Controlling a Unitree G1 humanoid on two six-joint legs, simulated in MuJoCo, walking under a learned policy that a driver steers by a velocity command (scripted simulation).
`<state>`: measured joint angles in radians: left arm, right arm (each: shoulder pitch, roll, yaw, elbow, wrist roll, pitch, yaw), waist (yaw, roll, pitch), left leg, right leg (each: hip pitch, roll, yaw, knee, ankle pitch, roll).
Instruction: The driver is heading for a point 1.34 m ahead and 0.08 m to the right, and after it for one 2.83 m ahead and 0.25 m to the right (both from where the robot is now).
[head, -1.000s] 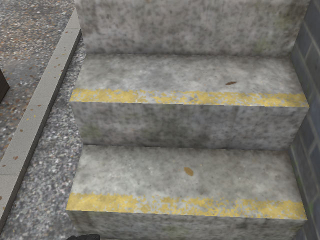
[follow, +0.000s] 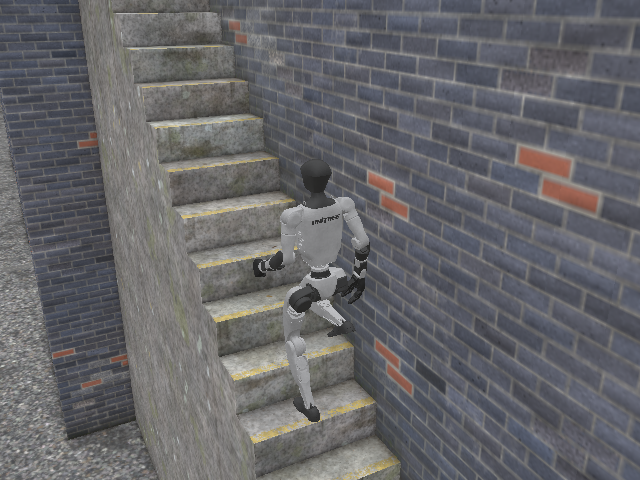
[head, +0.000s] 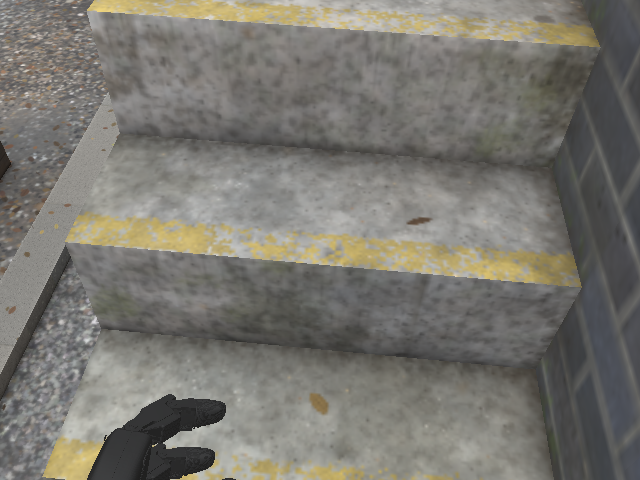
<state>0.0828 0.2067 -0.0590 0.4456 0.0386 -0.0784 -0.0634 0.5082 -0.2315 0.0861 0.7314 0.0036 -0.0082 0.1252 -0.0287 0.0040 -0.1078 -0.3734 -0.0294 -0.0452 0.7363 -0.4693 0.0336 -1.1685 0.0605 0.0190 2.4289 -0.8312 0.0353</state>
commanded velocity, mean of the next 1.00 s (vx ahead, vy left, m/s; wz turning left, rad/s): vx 0.43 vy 0.00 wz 0.00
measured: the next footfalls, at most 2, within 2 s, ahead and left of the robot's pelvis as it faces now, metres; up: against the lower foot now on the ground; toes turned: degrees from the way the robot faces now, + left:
right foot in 0.12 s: +0.06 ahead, -0.14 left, +0.20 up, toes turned +3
left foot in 0.56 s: +0.00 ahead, +0.18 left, +0.00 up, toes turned -1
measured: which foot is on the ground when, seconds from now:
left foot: down 0.00-0.22, up 0.24-0.54, down 0.56-1.00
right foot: up 0.00-0.10, down 0.12-0.56, up 0.58-1.00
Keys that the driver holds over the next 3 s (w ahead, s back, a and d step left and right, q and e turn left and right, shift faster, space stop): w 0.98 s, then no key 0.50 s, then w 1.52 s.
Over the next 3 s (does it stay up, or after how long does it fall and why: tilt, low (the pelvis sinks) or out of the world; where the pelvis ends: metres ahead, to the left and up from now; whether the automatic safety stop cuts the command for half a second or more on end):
stays up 0.34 -0.03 0.41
